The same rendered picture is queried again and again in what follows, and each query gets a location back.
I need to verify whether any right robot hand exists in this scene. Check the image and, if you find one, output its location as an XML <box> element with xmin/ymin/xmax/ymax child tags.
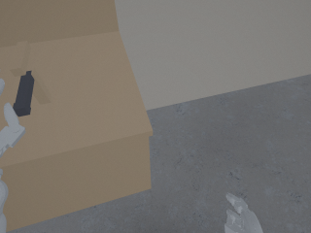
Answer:
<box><xmin>225</xmin><ymin>193</ymin><xmax>263</xmax><ymax>233</ymax></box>

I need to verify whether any tap lever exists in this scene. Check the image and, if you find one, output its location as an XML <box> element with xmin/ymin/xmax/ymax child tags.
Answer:
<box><xmin>13</xmin><ymin>71</ymin><xmax>35</xmax><ymax>117</ymax></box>

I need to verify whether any left robot hand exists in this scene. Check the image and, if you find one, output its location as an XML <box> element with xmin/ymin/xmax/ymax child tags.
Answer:
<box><xmin>0</xmin><ymin>78</ymin><xmax>26</xmax><ymax>158</ymax></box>

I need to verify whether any counter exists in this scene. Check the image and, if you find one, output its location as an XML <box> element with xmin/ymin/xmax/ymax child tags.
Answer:
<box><xmin>0</xmin><ymin>0</ymin><xmax>154</xmax><ymax>232</ymax></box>

